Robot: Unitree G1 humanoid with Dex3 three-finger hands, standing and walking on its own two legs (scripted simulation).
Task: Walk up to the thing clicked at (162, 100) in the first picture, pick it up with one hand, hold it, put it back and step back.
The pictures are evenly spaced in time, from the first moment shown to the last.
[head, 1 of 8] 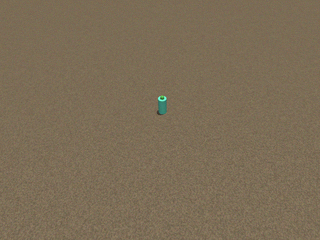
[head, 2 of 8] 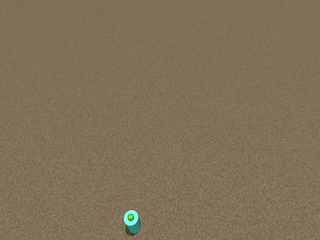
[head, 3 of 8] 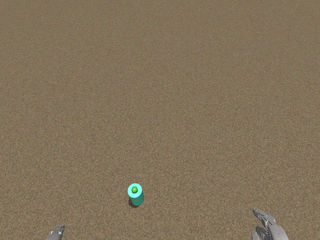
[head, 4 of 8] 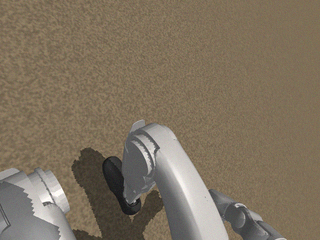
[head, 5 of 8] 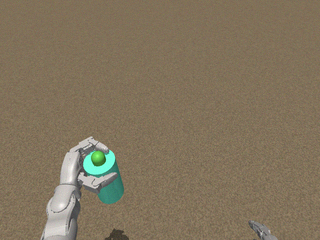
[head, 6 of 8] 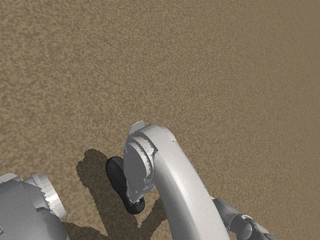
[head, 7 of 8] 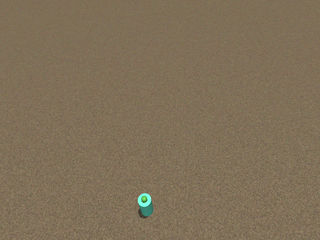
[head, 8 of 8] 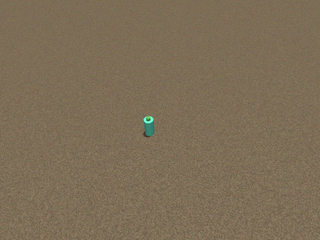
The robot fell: no
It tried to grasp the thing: yes
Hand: left
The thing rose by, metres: 0.64
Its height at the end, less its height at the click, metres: +0.00
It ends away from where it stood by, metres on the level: 0.01
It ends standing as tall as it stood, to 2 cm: yes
